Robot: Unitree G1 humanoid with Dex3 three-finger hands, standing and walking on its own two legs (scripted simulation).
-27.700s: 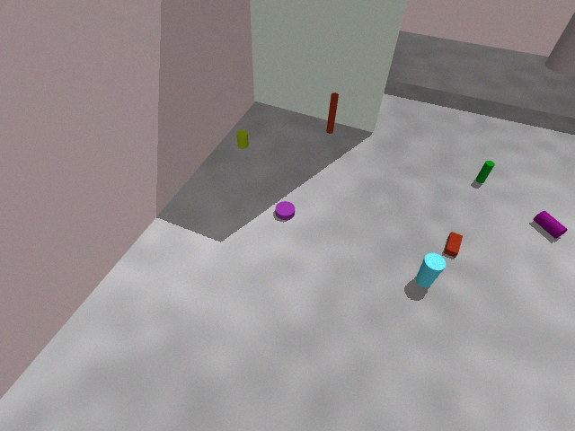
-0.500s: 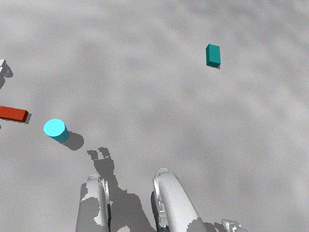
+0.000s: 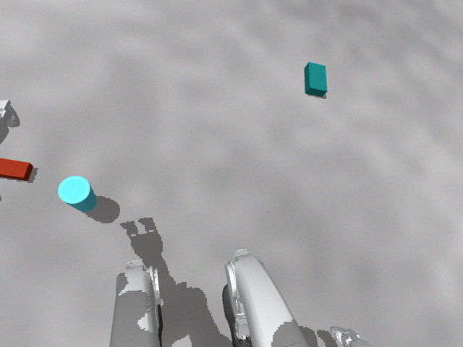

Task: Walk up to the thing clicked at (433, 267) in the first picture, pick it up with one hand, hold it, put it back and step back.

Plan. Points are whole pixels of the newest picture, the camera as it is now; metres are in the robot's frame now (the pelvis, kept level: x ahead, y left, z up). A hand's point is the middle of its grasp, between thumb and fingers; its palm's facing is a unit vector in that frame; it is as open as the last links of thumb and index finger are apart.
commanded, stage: approach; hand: left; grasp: from above
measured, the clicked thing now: (80, 196) +0.50 +0.30 -0.50
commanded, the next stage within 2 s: rest palm in 0.78 s
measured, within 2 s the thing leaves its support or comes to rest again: neither
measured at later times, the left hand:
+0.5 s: hand (69, 192) +0.48 +0.29 -0.36, palm faces -0.45 -0.06 -0.89, open 14.1 cm
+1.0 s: hand (73, 190) +0.50 +0.30 -0.43, palm faces -0.43 -0.05 -0.90, open 14.1 cm
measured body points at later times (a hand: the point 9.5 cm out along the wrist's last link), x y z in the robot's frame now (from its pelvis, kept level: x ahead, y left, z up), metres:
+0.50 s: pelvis -0.03 -0.01 -0.19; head +0.24 +0.06 +0.16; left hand +0.50 +0.29 -0.31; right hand -0.01 -0.27 -0.29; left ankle +0.06 +0.10 -0.53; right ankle +0.06 -0.16 -0.53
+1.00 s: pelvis -0.02 -0.02 -0.24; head +0.26 +0.06 +0.10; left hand +0.52 +0.30 -0.38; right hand +0.00 -0.29 -0.32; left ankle +0.06 +0.10 -0.53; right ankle +0.06 -0.16 -0.53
